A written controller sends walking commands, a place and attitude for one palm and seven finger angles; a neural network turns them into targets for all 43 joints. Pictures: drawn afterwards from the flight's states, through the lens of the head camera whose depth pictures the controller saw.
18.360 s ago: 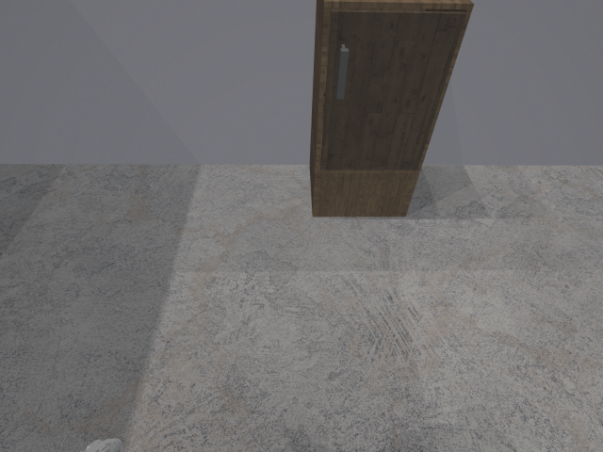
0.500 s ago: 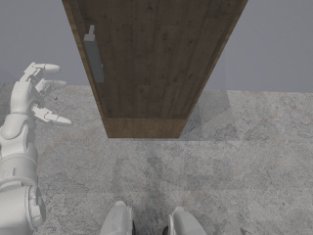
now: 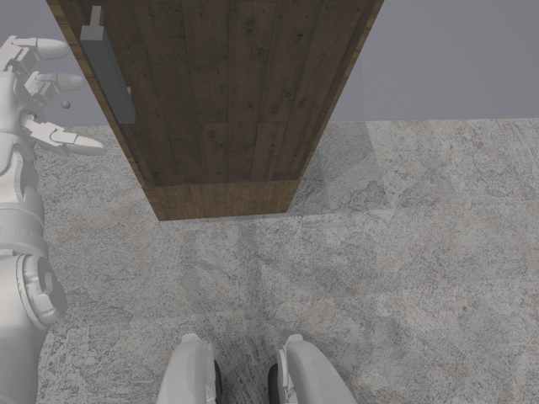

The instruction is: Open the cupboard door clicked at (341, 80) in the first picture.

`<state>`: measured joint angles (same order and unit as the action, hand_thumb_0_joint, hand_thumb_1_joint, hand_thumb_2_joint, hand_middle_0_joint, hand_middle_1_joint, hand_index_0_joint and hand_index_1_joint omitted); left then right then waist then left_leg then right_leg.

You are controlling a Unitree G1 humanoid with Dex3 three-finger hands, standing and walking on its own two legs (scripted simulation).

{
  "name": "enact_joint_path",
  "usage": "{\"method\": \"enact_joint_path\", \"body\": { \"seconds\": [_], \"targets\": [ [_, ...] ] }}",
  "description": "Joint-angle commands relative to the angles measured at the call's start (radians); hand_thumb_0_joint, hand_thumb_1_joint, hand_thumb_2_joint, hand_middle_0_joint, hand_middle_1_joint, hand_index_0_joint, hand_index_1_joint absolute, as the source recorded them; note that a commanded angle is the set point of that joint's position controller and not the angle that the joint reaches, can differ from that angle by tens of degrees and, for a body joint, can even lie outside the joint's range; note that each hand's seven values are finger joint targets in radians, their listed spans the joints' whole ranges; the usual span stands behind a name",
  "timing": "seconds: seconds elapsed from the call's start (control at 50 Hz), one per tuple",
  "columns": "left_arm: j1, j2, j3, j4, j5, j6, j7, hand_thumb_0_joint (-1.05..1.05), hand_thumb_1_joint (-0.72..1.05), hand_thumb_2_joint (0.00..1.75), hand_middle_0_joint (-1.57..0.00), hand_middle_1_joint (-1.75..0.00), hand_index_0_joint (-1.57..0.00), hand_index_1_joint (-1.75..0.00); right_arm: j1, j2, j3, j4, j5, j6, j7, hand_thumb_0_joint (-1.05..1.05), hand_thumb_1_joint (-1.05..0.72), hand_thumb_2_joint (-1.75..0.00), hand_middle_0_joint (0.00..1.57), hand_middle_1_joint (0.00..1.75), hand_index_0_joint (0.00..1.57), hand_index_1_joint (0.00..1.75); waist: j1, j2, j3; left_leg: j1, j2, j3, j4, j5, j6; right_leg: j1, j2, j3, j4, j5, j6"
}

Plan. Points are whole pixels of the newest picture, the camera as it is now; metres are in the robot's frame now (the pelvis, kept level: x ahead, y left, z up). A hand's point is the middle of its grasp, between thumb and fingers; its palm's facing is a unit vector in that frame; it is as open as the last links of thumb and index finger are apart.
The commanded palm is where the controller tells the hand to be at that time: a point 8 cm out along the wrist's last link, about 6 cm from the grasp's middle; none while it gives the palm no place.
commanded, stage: move the hooked fingers beside the handle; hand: left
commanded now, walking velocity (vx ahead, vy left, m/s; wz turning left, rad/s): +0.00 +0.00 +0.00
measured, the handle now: (113, 70) +0.58 +0.19 +0.06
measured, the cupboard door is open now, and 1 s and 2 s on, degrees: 0 0 0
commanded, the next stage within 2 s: slide the fingers in behind the handle in 0.88 s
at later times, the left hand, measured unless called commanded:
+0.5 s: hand (58, 102) +0.52 +0.25 +0.06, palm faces +0.05 -1.00 -0.01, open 14.0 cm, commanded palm +0.51 +0.28 +0.06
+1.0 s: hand (65, 97) +0.53 +0.25 +0.06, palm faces +0.05 -1.00 -0.02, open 14.0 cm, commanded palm +0.51 +0.27 +0.06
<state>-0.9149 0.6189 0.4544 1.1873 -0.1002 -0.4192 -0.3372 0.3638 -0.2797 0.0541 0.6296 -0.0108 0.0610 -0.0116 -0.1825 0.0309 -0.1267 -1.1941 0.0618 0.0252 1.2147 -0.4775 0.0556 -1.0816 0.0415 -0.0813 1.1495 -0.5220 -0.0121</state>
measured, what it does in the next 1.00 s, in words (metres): stands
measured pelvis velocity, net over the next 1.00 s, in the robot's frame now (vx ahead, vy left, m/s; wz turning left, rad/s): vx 0.00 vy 0.01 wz -0.02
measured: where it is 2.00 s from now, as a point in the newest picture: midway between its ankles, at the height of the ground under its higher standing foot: outside the picture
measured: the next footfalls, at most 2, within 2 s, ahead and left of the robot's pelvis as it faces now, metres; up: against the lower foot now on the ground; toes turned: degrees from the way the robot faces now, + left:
none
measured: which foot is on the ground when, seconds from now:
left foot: down 0.00-1.00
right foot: down 0.00-1.00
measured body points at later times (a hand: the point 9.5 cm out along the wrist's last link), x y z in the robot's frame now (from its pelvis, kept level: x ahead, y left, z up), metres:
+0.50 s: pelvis +0.01 -0.01 +0.00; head +0.16 +0.03 +0.42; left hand +0.51 +0.30 +0.07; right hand +0.01 -0.28 -0.10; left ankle +0.04 +0.08 -0.63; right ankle +0.01 -0.12 -0.63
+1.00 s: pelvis +0.00 +0.01 +0.00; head +0.17 +0.05 +0.41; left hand +0.52 +0.30 +0.06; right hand +0.00 -0.25 -0.10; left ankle +0.04 +0.09 -0.63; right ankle +0.01 -0.12 -0.63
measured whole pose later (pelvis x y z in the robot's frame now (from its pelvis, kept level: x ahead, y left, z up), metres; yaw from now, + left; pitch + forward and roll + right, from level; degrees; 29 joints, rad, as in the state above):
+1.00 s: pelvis +0.00 +0.01 +0.00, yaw -1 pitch +27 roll -6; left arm -0.96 0.66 0.46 1.21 -0.07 -0.39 -0.32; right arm 0.37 -0.26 0.07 0.61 -0.02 0.09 0.01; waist -0.20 0.04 -0.12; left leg -1.23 0.07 0.02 1.23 -0.49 0.07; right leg -1.11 0.05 -0.08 1.15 -0.52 0.00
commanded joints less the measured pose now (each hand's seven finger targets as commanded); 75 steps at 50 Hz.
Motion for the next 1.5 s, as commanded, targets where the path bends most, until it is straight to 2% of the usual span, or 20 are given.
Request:
{"method": "enact_joint_path", "body": {
  "seconds": [0.0, 0.06, 0.12, 0.18, 0.2, 0.24, 0.4, 0.46, 0.5, 0.64, 0.66, 0.68, 0.84, 0.94, 1.02, 1.1, 1.24, 1.32, 1.4, 1.48],
  "targets": [
    [-0.455, 0.288, 0.026, -0.149, -0.001, -0.028, 0.005, 0.00, -0.50, 0.30, -0.30, -1.20, -0.30, -1.20, 0.187, -0.205, -0.068, -0.036, -0.003, -0.004, -0.018, 0.00, -0.90, -0.90, 0.20, 0.30, 0.20, 0.30, -0.028, 0.149, -0.486, 0.529, -0.001, -0.131, -0.104, 0.371, -0.020, 0.035, 0.019, 0.039, -0.132, 0.255, -0.009],
    [-0.530, 0.293, 0.014, -0.151, 0.015, -0.022, 0.017, 0.00, -0.50, 0.30, -0.30, -1.20, -0.30, -1.20, 0.201, -0.204, -0.064, -0.033, -0.008, -0.001, -0.016, 0.00, -0.90, -0.90, 0.20, 0.30, 0.20, 0.30, -0.049, 0.177, -0.502, 0.533, 0.000, -0.134, -0.084, 0.388, -0.017, 0.005, 0.021, 0.039, -0.122, 0.263, -0.009],
    [-0.439, 0.385, 0.093, -0.171, 0.022, -0.033, 0.025, 0.00, -0.50, 0.30, -0.30, -1.20, -0.30, -1.20, 0.212, -0.209, -0.066, -0.052, -0.014, 0.004, -0.010, 0.00, -0.90, -0.90, 0.20, 0.30, 0.20, 0.30, 0.000, 0.201, -0.573, 0.548, -0.001, -0.128, -0.083, 0.454, -0.022, 0.069, 0.025, 0.042, -0.105, 0.315, -0.018],
    [-0.431, 0.347, 0.068, -0.222, 0.016, -0.037, 0.016, 0.00, -0.50, 0.30, -0.30, -1.20, -0.30, -1.20, 0.208, -0.196, -0.066, -0.060, -0.011, 0.014, 0.000, 0.00, -0.90, -0.90, 0.20, 0.30, 0.20, 0.30, -0.004, 0.195, -0.590, 0.543, -0.002, -0.110, -0.080, 0.478, -0.016, 0.116, 0.025, 0.050, -0.115, 0.369, -0.008],
    [-0.399, 0.382, 0.100, -0.223, 0.016, -0.036, 0.015, 0.00, -0.50, 0.30, -0.30, -1.20, -0.30, -1.20, 0.210, -0.200, -0.069, -0.062, -0.010, 0.016, 0.001, 0.00, -0.90, -0.90, 0.20, 0.30, 0.20, 0.30, 0.014, 0.194, -0.596, 0.535, -0.004, -0.107, -0.084, 0.477, -0.017, 0.147, 0.026, 0.054, -0.119, 0.380, -0.009],
    [-0.382, 0.390, 0.112, -0.237, 0.003, -0.030, 0.001, 0.00, -0.50, 0.30, -0.30, -1.20, -0.30, -1.20, 0.211, -0.203, -0.072, -0.064, -0.005, 0.018, 0.000, 0.00, -0.90, -0.90, 0.20, 0.30, 0.20, 0.30, 0.010, 0.167, -0.600, 0.523, -0.003, -0.102, -0.086, 0.472, -0.013, 0.172, 0.029, 0.057, -0.124, 0.397, -0.007],
    [-0.417, 0.313, 0.040, -0.192, -0.017, -0.029, -0.030, 0.00, -0.50, 0.30, -0.30, -1.20, -0.30, -1.20, 0.197, -0.193, -0.066, -0.037, 0.005, 0.013, -0.008, 0.00, -0.90, -0.90, 0.20, 0.30, 0.20, 0.30, -0.029, 0.142, -0.476, 0.474, -0.005, -0.096, -0.093, 0.363, -0.008, 0.123, 0.032, 0.062, -0.155, 0.313, -0.004],
    [-0.434, 0.335, 0.041, -0.150, -0.011, -0.024, -0.034, 0.00, -0.50, 0.30, -0.30, -1.20, -0.30, -1.20, 0.197, -0.203, -0.063, -0.033, 0.004, 0.009, -0.012, 0.00, -0.90, -0.90, 0.20, 0.30, 0.20, 0.30, -0.034, 0.167, -0.442, 0.463, -0.004, -0.102, -0.086, 0.337, -0.009, 0.073, 0.031, 0.059, -0.149, 0.273, -0.008],
    [-0.442, 0.296, 0.007, -0.143, -0.009, -0.019, -0.035, 0.00, -0.50, 0.30, -0.30, -1.20, -0.30, -1.20, 0.191, -0.200, -0.063, -0.035, 0.003, 0.007, -0.012, 0.00, -0.90, -0.90, 0.20, 0.30, 0.20, 0.30, -0.043, 0.189, -0.439, 0.484, -0.003, -0.108, -0.084, 0.336, -0.011, 0.034, 0.028, 0.051, -0.145, 0.256, -0.011],
    [-0.463, 0.328, 0.042, -0.231, -0.010, -0.046, -0.022, 0.00, -0.50, 0.30, -0.30, -1.20, -0.30, -1.20, 0.193, -0.208, -0.069, -0.045, -0.005, 0.011, -0.006, 0.00, -0.90, -0.90, 0.20, 0.30, 0.20, 0.30, -0.013, 0.264, -0.572, 0.620, 0.005, -0.141, -0.077, 0.467, -0.028, 0.000, 0.027, 0.033, -0.105, 0.296, -0.019],
    [-0.481, 0.296, 0.025, -0.250, -0.012, -0.047, -0.017, 0.00, -0.50, 0.30, -0.30, -1.20, -0.30, -1.20, 0.190, -0.205, -0.071, -0.044, -0.007, 0.012, -0.004, 0.00, -0.90, -0.90, 0.20, 0.30, 0.20, 0.30, -0.022, 0.262, -0.582, 0.647, 0.007, -0.149, -0.080, 0.477, -0.031, -0.012, 0.028, 0.029, -0.107, 0.295, -0.018],
    [-0.460, 0.308, 0.042, -0.245, -0.009, -0.047, -0.010, 0.00, -0.50, 0.30, -0.30, -1.20, -0.30, -1.20, 0.189, -0.206, -0.072, -0.045, -0.006, 0.013, -0.002, 0.00, -0.90, -0.90, 0.20, 0.30, 0.20, 0.30, -0.009, 0.266, -0.578, 0.650, 0.008, -0.152, -0.085, 0.467, -0.034, -0.016, 0.028, 0.026, -0.111, 0.280, -0.019],
    [-0.471, 0.333, 0.058, -0.215, 0.015, -0.034, 0.030, 0.00, -0.50, 0.30, -0.30, -1.20, -0.30, -1.20, 0.197, -0.209, -0.066, -0.043, -0.010, 0.019, -0.003, 0.00, -0.90, -0.90, 0.20, 0.30, 0.20, 0.30, -0.022, 0.215, -0.549, 0.617, 0.009, -0.157, -0.099, 0.433, -0.030, -0.005, 0.029, 0.024, -0.117, 0.265, -0.016],
    [-0.463, 0.293, 0.026, -0.196, 0.014, -0.039, 0.019, 0.00, -0.50, 0.30, -0.30, -1.20, -0.30, -1.20, 0.199, -0.206, -0.065, -0.044, -0.012, 0.022, 0.001, 0.00, -0.90, -0.90, 0.20, 0.30, 0.20, 0.30, -0.029, 0.221, -0.517, 0.625, 0.012, -0.163, -0.110, 0.421, -0.035, -0.028, 0.029, 0.018, -0.120, 0.248, -0.018],
    [-0.443, 0.199, -0.021, -0.197, -0.007, -0.038, 0.013, 0.00, -0.50, 0.30, -0.30, -1.20, -0.30, -1.20, 0.208, -0.199, -0.071, -0.041, -0.013, 0.023, 0.005, 0.00, -0.90, -0.90, 0.20, 0.30, 0.20, 0.30, -0.034, 0.217, -0.519, 0.669, 0.015, -0.177, -0.121, 0.448, -0.041, -0.052, 0.031, 0.009, -0.123, 0.253, -0.021],
    [-0.443, 0.182, -0.021, -0.173, -0.008, -0.027, 0.035, 0.00, -0.50, 0.30, -0.30, -1.20, -0.30, -1.20, 0.207, -0.199, -0.075, -0.038, -0.013, 0.022, 0.006, 0.00, -0.90, -0.90, 0.20, 0.30, 0.20, 0.30, -0.037, 0.167, -0.491, 0.603, 0.006, -0.165, -0.125, 0.369, -0.032, -0.032, 0.029, 0.014, -0.135, 0.227, -0.015],
    [-0.452, 0.257, 0.031, -0.232, 0.027, -0.075, 0.090, 0.00, -0.50, 0.30, -0.30, -1.20, -0.30, -1.20, 0.206, -0.193, -0.071, -0.045, -0.021, 0.022, 0.014, 0.00, -0.90, -0.90, 0.20, 0.30, 0.20, 0.30, -0.015, 0.205, -0.529, 0.610, 0.003, -0.146, -0.109, 0.431, -0.033, 0.011, 0.030, 0.025, -0.121, 0.272, -0.019],
    [-0.488, 0.203, -0.009, -0.252, 0.028, -0.091, 0.099, 0.00, -0.50, 0.30, -0.30, -1.20, -0.30, -1.20, 0.201, -0.187, -0.074, -0.040, -0.021, 0.025, 0.019, 0.00, -0.90, -0.90, 0.20, 0.30, 0.20, 0.30, -0.031, 0.231, -0.537, 0.645, 0.005, -0.154, -0.107, 0.427, -0.036, -0.009, 0.032, 0.023, -0.120, 0.266, -0.021],
    [-0.465, 0.157, -0.038, -0.210, 0.015, -0.066, 0.092, 0.00, -0.50, 0.30, -0.30, -1.20, -0.30, -1.20, 0.195, -0.187, -0.074, -0.037, -0.016, 0.028, 0.019, 0.00, -0.90, -0.90, 0.20, 0.30, 0.20, 0.30, -0.036, 0.201, -0.524, 0.613, -0.001, -0.145, -0.112, 0.405, -0.033, 0.015, 0.031, 0.023, -0.132, 0.269, -0.016],
    [-0.434, 0.197, 0.000, -0.186, 0.012, -0.049, 0.094, 0.00, -0.50, 0.30, -0.30, -1.20, -0.30, -1.20, 0.200, -0.188, -0.073, -0.041, -0.016, 0.031, 0.015, 0.00, -0.90, -0.90, 0.20, 0.30, 0.20, 0.30, -0.024, 0.151, -0.526, 0.539, -0.010, -0.118, -0.097, 0.409, -0.021, 0.085, 0.030, 0.038, -0.133, 0.316, -0.012]
  ]
}}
